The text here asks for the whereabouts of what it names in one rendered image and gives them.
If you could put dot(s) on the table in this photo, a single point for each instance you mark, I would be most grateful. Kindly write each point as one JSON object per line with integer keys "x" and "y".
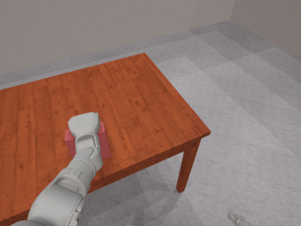
{"x": 146, "y": 121}

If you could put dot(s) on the left robot hand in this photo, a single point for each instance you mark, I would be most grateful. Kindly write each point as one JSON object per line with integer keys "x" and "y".
{"x": 83, "y": 123}

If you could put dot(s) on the right robot hand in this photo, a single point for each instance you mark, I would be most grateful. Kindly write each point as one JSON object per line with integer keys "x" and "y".
{"x": 238, "y": 220}

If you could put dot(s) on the robot left forearm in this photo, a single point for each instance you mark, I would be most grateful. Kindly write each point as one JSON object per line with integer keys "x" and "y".
{"x": 78, "y": 175}

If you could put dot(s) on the sponge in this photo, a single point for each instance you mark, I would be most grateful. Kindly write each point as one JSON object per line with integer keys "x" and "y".
{"x": 105, "y": 150}

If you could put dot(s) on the robot left upper arm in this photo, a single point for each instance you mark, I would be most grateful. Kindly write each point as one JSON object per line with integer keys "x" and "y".
{"x": 59, "y": 206}

